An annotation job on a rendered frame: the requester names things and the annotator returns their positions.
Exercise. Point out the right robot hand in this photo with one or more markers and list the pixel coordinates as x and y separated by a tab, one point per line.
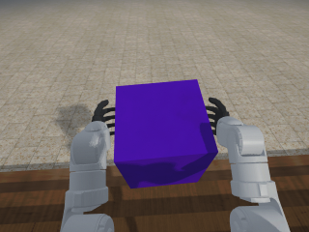
220	112

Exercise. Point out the carton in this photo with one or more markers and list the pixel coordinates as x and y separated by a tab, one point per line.
162	134

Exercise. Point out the right robot forearm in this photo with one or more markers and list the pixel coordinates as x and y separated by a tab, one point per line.
248	159

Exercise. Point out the left robot hand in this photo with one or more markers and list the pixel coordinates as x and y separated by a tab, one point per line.
99	113

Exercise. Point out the robot right upper arm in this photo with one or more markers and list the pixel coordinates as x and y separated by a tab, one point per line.
261	218

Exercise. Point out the left robot forearm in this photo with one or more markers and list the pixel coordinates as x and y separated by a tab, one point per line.
88	159

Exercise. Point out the robot left upper arm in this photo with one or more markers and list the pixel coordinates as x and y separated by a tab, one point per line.
89	223

